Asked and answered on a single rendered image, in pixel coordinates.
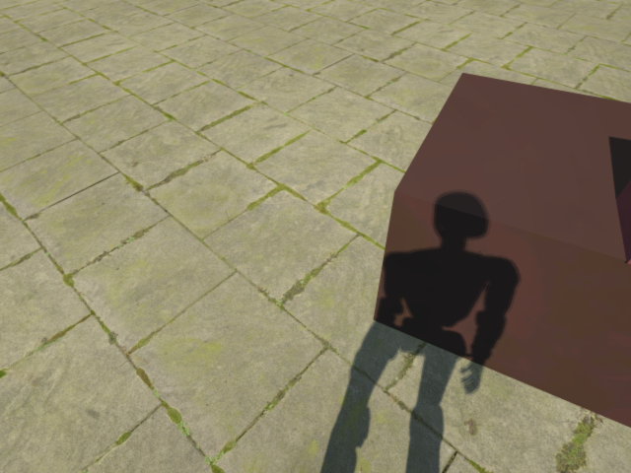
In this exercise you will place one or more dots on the pedestal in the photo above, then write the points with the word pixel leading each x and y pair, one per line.
pixel 504 244

